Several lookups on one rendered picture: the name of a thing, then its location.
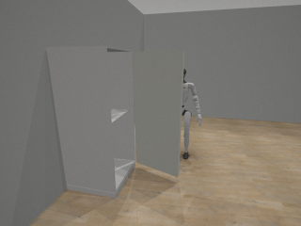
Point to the robot left forearm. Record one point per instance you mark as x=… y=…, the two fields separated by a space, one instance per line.
x=197 y=106

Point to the fridge door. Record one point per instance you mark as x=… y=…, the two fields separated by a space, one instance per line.
x=158 y=88

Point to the robot left hand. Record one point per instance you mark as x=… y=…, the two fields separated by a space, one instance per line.
x=199 y=119

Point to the humanoid robot head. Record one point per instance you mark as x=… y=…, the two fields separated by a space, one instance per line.
x=184 y=72

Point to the robot torso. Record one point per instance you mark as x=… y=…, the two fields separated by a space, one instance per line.
x=185 y=94

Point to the robot left upper arm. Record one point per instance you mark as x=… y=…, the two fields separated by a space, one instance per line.
x=193 y=91

